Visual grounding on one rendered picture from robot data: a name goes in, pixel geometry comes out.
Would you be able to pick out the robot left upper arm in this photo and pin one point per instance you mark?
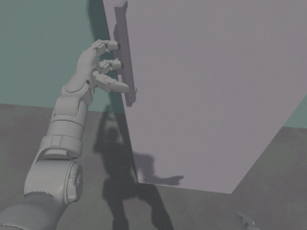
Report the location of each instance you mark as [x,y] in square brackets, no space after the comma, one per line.
[52,185]

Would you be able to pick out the handle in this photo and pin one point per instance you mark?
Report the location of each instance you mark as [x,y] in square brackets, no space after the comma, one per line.
[122,27]

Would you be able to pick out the left robot hand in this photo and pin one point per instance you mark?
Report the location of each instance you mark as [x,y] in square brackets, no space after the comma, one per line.
[88,64]

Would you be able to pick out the fridge door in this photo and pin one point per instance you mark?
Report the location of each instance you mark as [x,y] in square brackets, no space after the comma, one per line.
[216,80]

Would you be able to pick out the right robot hand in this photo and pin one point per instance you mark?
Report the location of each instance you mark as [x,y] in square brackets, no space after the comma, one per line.
[246,221]

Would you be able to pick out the left robot forearm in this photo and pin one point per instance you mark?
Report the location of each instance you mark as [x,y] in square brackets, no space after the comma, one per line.
[63,141]

